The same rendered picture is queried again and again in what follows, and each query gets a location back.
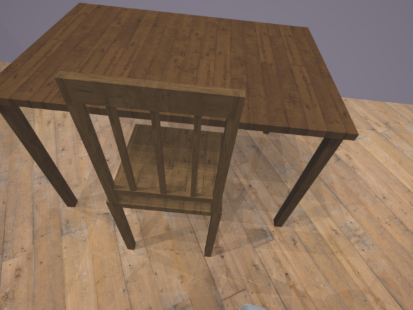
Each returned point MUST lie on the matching table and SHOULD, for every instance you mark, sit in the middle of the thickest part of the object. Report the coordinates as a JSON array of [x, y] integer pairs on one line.
[[288, 88]]

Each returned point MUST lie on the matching chair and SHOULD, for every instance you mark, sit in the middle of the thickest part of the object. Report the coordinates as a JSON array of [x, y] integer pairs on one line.
[[162, 168]]

